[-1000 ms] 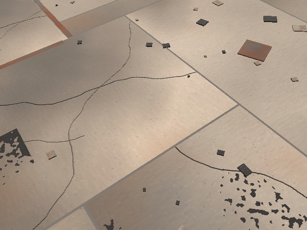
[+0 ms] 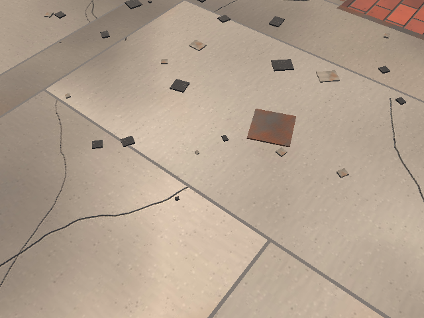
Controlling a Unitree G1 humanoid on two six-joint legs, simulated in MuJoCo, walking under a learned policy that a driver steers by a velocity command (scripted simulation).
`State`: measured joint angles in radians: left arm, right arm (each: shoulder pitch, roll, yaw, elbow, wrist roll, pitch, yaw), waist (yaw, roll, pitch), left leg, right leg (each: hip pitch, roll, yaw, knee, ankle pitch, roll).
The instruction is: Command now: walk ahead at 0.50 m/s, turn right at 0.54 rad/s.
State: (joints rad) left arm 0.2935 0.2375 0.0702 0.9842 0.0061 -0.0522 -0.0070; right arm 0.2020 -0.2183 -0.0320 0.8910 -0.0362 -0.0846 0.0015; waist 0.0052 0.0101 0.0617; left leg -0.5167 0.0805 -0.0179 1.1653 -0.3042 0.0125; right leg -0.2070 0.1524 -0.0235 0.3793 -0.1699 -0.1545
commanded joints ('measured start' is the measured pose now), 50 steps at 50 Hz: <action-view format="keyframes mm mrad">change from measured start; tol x32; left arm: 1 41 126 21 -49 -8 -29 6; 50 -57 70 -14 -166 23 -39 8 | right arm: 1 54 -63 -14 -55 -13 33 8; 13 -333 -82 8 -222 8 22 28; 19 253 -298 -64 -91 -28 -8 -15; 50 205 -89 -35 3 23 29 6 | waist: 1 -36 -12 -32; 19 -98 184 -382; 50 15 -86 -64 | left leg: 1 -80 17 17 -95 62 -41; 12 -158 -46 55 -536 312 -10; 17 310 -121 66 -714 221 88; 20 797 340 -738 -862 44 305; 32 385 87 -105 -1057 363 196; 44 472 69 -99 -629 717 134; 46 -42 -134 47 -59 -165 71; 50 -82 -5 -36 -8 -25 77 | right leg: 1 30 -270 281 -175 384 -138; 17 256 -256 248 187 826 12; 20 -331 -27 131 911 -342 64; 21 -390 -95 144 938 -253 61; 41 -328 -178 -18 187 66 115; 44 57 -145 -12 42 48 68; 46 572 -615 564 -26 -67 -95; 50 148 -463 274 -187 -30 -14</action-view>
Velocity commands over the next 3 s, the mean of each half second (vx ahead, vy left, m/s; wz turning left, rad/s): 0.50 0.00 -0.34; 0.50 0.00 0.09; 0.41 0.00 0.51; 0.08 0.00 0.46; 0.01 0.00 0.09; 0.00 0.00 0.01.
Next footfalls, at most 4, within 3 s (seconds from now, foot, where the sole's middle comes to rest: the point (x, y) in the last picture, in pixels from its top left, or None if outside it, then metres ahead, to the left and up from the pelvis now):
0.36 left None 0.39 0.10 -0.78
0.90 right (265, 270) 0.62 -0.13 -0.78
1.42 left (202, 205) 0.87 0.08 -0.78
2.04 right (251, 197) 0.90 -0.10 -0.78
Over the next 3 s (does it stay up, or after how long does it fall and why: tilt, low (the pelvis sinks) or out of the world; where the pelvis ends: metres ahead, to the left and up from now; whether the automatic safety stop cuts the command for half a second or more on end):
stays up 0.80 -0.03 0.01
